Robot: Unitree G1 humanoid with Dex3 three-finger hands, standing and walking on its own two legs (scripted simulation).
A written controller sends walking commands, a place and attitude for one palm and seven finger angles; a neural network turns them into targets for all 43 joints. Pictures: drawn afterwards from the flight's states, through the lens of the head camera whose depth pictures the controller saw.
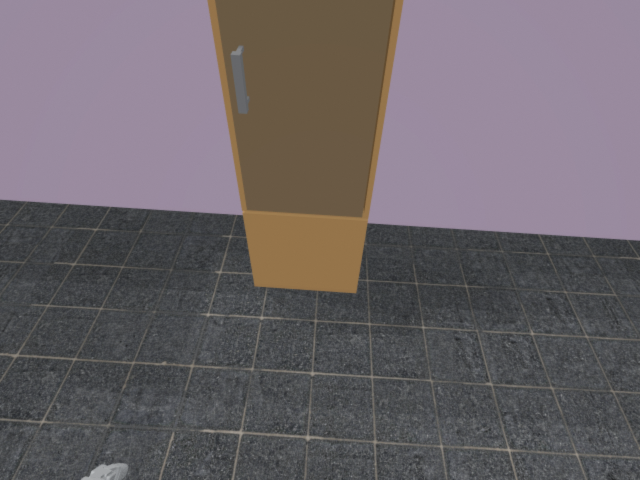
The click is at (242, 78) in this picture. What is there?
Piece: cupboard door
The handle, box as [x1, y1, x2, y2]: [230, 45, 249, 113]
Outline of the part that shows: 239,45 235,51 232,51 230,55 238,112 246,113 248,109 247,103 249,98 246,95 241,56 243,46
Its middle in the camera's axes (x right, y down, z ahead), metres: -0.18 -0.36 +0.87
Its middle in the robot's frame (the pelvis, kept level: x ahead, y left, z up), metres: +0.89 +0.23 +0.09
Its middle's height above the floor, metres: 0.86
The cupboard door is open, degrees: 0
